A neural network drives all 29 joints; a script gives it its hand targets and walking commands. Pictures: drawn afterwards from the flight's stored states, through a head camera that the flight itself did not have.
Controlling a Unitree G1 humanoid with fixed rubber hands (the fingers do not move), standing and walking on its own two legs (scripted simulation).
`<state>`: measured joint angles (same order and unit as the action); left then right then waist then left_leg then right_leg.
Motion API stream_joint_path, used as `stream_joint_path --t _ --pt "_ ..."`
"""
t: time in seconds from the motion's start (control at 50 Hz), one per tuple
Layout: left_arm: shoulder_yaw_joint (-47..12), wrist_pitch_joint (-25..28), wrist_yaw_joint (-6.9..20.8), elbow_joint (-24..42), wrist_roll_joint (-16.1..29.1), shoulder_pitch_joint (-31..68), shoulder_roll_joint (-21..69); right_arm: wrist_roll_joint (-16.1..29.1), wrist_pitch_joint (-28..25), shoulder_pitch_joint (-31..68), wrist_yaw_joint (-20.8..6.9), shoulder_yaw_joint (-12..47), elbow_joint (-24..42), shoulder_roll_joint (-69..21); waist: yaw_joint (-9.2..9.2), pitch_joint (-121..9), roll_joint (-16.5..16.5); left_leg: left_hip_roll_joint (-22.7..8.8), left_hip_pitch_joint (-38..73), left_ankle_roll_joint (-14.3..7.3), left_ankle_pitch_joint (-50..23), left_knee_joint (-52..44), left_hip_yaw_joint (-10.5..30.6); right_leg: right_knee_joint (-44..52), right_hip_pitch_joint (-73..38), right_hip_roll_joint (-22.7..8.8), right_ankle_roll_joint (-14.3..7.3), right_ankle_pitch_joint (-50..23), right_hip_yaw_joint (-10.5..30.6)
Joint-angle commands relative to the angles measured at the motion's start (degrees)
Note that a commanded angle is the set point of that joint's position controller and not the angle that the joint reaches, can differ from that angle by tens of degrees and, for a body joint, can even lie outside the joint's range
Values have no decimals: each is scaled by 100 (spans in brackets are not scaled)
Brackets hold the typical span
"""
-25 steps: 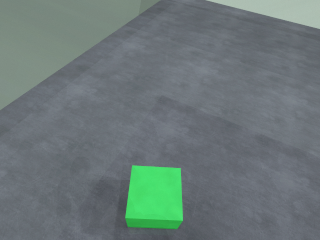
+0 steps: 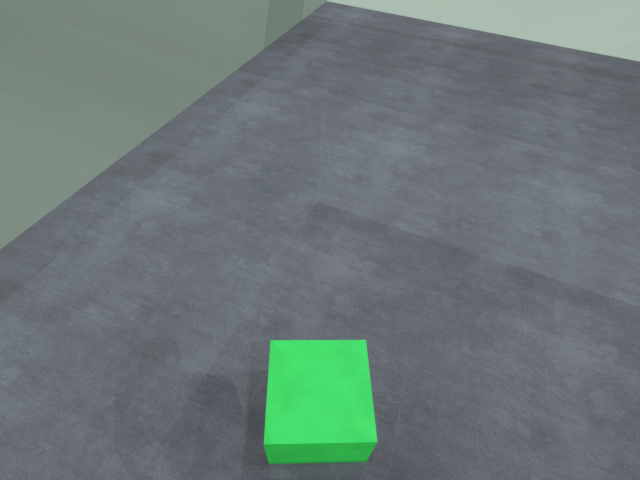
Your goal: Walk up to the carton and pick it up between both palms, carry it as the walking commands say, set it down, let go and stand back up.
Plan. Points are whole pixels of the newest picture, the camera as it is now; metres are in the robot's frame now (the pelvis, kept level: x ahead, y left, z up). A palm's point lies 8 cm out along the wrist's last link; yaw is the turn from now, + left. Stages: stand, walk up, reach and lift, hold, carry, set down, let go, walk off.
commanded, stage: walk up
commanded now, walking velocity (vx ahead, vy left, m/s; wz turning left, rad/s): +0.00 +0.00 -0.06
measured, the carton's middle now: (318, 400) +0.46 -0.01 -0.66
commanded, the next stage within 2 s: stand in 0.84 s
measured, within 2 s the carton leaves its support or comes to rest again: neither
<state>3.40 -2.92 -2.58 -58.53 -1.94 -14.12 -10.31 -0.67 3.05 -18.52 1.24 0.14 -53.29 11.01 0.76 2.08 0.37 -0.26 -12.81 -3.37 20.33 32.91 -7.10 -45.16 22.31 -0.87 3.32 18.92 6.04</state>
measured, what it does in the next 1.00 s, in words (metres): steps on the spot: right foot, then left foot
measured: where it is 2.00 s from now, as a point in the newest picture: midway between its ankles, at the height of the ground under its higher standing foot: outside the picture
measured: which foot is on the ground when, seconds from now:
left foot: down 0.00-0.36, up 0.38-0.58, down 0.60-1.00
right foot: up 0.00-0.32, down 0.34-0.60, up 0.62-0.92, down 0.94-1.00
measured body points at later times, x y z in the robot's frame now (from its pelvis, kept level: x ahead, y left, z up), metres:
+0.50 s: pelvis -0.02 -0.01 +0.00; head -0.01 -0.03 +0.45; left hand +0.02 +0.24 -0.14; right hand +0.01 -0.24 -0.16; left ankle -0.08 +0.07 -0.69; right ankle +0.03 -0.14 -0.73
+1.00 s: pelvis -0.02 +0.01 +0.00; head -0.01 -0.01 +0.45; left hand +0.02 +0.25 -0.15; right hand -0.01 -0.23 -0.16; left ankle -0.06 +0.08 -0.73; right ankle +0.01 -0.13 -0.73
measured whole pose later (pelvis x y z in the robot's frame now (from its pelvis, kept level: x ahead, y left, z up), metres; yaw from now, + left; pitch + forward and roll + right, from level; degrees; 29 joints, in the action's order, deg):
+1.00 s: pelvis -0.02 +0.01 +0.00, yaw -3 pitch -1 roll +1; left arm 3.2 -3.2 -2.5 -58.5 -1.9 -13.2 -9.5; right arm -1.2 1.5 -18.5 2.0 0.1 -53.4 11.0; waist 0.6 3.0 1.2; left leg 1.1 -8.9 -3.8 20.2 30.2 -9.9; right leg -33.2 17.3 0.2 1.8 14.1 6.0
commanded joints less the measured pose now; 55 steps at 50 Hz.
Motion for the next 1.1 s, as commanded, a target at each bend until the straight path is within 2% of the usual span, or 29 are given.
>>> stream_joint_path --t 0.0,0.04,0.08,0.16,0.22,0.28,0.32,0.34,0.36,0.38,0.4,0.42,0.44,0.46,0.54,0.56,0.58,0.6,0.62,0.64,0.68,0.74,0.8,0.84,0.9,0.94,0.98,1.02,1.08 --pt "35 -82 87 198 5 -8 -465 -16 -332 -81 122 -301 210 605 -46 378 138 -1784 466 338 -2295 -2018 1611 -1076 765 28 -13 162 -59" --pt "33 -24 100 250 -8 -165 -442 53 -348 -210 157 -307 168 515 -26 48 770 -1425 959 219 -4207 -1485 861 -1545 683 59 23 119 -408" --pt "31 -13 64 228 -3 -115 -420 47 -374 -592 184 -299 42 473 -137 -232 556 -1537 1511 180 -5543 -1123 763 -1689 781 78 55 292 -515" --pt "-83 0 47 389 51 210 -301 8 -333 -798 224 -290 -128 449 -279 -289 604 -1435 1487 18 -5700 -1027 710 -733 449 54 41 373 -605" --pt "-134 53 -5 522 83 243 -253 -49 -193 -518 216 -363 -72 555 -212 -199 896 -1152 863 -302 -4525 -994 526 147 -21 -7 17 371 -787" --pt "-157 101 6 318 87 -149 -169 -59 -225 -466 189 -352 -16 625 -93 -353 77 -1402 592 -439 -3506 -785 926 1340 -644 78 -168 -260 -725" --pt "-87 142 -6 168 64 -439 -450 -64 -237 -218 146 -396 177 793 61 -305 -194 -1255 245 -275 -1745 -752 964 1774 -1039 -82 -374 -1205 -382" --pt "54 195 -52 307 77 -231 -916 -11 -147 -121 180 -474 237 874 93 314 -661 -764 -90 -79 -1902 -73 511 1634 -633 -666 -577 -3349 254" --pt "224 221 -131 313 44 -827 -1439 36 43 -79 125 -603 239 989 379 270 -953 22 -1038 364 129 1426 59 2167 -1124 -2102 -1309 -5142 1940" --pt "193 244 -142 283 27 -695 -1488 39 107 -179 142 -504 256 525 326 -24 -1770 107 -987 440 1874 2607 474 2306 -821 -2434 -1868 -5599 2434" --pt "215 225 -173 382 32 -593 -1503 0 212 -98 110 -637 307 765 232 -182 -1166 193 -1244 467 1873 3250 946 2465 -942 -2445 -1929 -4563 2760" --pt "26 171 -125 398 32 -86 -1101 -35 89 -223 74 -383 315 219 -59 -475 -1294 -82 -612 248 1467 2615 1055 2862 -606 -1604 -1561 -1799 1890" --pt "-18 113 -87 449 32 340 -990 -41 10 -279 -5 -394 259 313 -233 -290 -1534 -70 -306 193 1196 2017 847 3279 -137 -1097 -1223 584 1565" --pt "3 75 -82 522 5 576 -1037 -49 1 -289 -53 -378 193 384 -282 50 -1588 -2 -184 225 1155 1356 679 3480 182 -923 -1043 1149 1469" --pt "89 90 -26 404 6 349 -958 -42 -60 -919 56 -297 -119 334 -273 126 -921 -70 725 116 20 -942 431 2884 355 -848 -696 971 1303" --pt "75 84 -16 426 21 342 -900 -41 -50 -1030 58 -342 -163 517 -294 120 -567 -357 869 0 338 -1448 784 2476 521 -631 -544 1008 1013" --pt "-33 114 23 533 31 507 -585 -63 -105 -1150 94 -355 -223 693 -331 97 79 -1208 1046 -214 925 -2206 1833 1334 962 -15 -335 777 193" --pt "-44 46 37 486 43 536 -447 -122 -192 -689 98 -415 -47 983 -344 387 581 -2091 281 -328 1520 -2966 2546 247 1009 388 -166 700 -372" --pt "-15 -5 56 426 36 444 -510 -147 -244 -159 81 -369 135 932 -161 652 332 -2228 -407 -395 1260 -2982 2465 -270 507 139 -89 578 -196" --pt "-31 -50 76 300 59 251 -500 -129 -292 86 84 -324 214 786 -40 755 -3 -2086 -497 -372 823 -2844 2233 -482 318 114 -104 416 -109" --pt "-32 -38 111 219 52 109 -479 -86 -343 174 109 -308 226 582 -29 625 61 -1730 -13 -345 -285 -2448 1606 -741 338 100 -132 274 -215" --pt "-34 33 71 247 53 80 -423 -40 -413 -403 138 -315 45 494 -180 91 124 -1699 1071 -261 -3641 -1563 1182 -680 482 25 -77 397 -384" --pt "-113 36 46 309 109 114 -312 -71 -383 -481 164 -321 -38 471 -249 -18 332 -1517 1194 -141 -4586 -1215 862 227 143 28 -104 427 -459" --pt "-176 31 40 389 95 94 -204 -68 -347 -403 167 -357 -48 578 -274 -6 537 -1503 942 -313 -3964 -1288 908 678 -152 42 -179 255 -531" --pt "-163 80 13 298 85 -203 -199 -65 -326 -160 135 -381 6 713 -110 -49 295 -1430 474 -416 -2688 -1252 965 1492 -759 67 -296 -600 -542" --pt "-137 123 2 199 60 -359 -355 -52 -314 -35 111 -368 87 676 -70 -136 -12 -1170 219 -270 -1314 -1198 916 1716 -1067 -30 -389 -1238 -345" --pt "-115 173 11 282 39 -93 -513 -22 -266 -195 101 -300 -7 482 -151 183 -693 -653 23 -66 -195 -1273 640 2059 -933 -314 -512 -1810 192" --pt "-110 225 2 339 55 -66 -586 -30 -259 -242 105 -292 -62 447 -199 30 -701 -532 354 14 -236 -1159 515 2222 -737 -422 -611 -1733 525" --pt "-105 238 -20 365 80 -6 -540 -25 -278 -219 104 -325 -75 523 -213 -92 -526 -737 551 -33 -441 -1285 695 2090 -670 -222 -569 -1668 339"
